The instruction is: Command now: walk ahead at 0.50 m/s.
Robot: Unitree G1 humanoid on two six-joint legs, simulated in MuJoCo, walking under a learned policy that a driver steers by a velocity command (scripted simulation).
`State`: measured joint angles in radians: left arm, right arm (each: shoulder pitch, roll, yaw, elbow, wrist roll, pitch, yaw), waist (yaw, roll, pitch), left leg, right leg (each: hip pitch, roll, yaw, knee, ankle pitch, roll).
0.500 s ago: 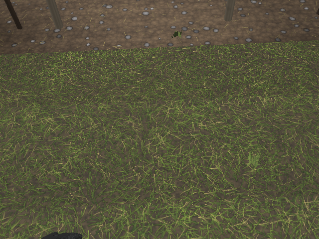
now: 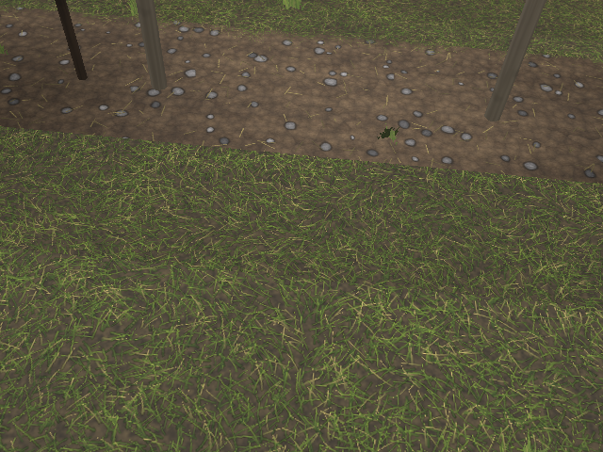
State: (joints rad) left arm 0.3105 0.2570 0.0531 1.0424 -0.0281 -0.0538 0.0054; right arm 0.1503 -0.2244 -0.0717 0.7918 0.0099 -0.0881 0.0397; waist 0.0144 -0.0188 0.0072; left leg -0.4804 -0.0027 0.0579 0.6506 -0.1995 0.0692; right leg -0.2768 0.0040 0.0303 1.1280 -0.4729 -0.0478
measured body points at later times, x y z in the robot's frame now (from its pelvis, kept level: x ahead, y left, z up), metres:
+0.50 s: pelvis +0.25 -0.04 +0.00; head +0.25 -0.03 +0.45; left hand +0.45 +0.21 -0.10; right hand +0.17 -0.30 -0.13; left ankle +0.09 +0.08 -0.72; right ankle +0.46 -0.23 -0.68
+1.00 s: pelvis +0.58 -0.16 -0.18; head +0.60 -0.16 +0.27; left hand +0.55 +0.09 -0.32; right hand +0.76 -0.39 -0.29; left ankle +0.72 -0.01 -0.84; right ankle +0.52 -0.26 -0.90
